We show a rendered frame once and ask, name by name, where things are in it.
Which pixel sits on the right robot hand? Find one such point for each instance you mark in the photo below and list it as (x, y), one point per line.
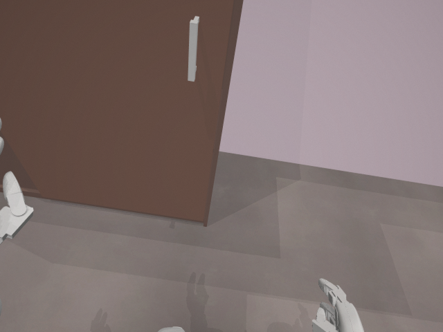
(344, 318)

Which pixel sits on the handle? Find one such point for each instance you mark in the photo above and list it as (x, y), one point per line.
(192, 49)

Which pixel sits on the left robot hand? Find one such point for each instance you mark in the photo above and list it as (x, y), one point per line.
(13, 218)

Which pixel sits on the wardrobe door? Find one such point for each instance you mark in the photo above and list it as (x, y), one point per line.
(10, 162)
(96, 104)

